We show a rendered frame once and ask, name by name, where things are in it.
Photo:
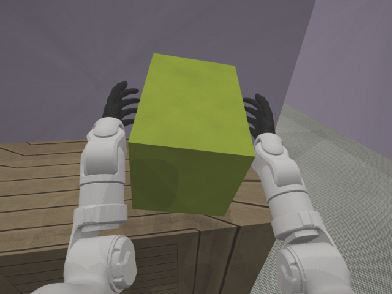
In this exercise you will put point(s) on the pedestal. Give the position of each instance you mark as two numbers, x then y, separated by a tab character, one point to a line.
175	253

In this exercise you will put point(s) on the left robot hand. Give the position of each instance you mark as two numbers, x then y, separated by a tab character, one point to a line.
114	105

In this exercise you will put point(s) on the left robot forearm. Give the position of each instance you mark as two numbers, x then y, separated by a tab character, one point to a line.
102	180

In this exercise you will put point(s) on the left robot upper arm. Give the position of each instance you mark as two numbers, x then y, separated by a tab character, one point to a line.
97	265

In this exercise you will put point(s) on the right robot hand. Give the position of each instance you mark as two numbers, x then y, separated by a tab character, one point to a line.
264	122

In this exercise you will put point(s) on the right robot forearm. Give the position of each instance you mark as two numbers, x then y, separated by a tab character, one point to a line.
294	219

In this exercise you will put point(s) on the carton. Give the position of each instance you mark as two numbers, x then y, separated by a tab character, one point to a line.
190	146

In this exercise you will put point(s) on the right robot upper arm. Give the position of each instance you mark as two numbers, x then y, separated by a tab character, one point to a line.
314	268

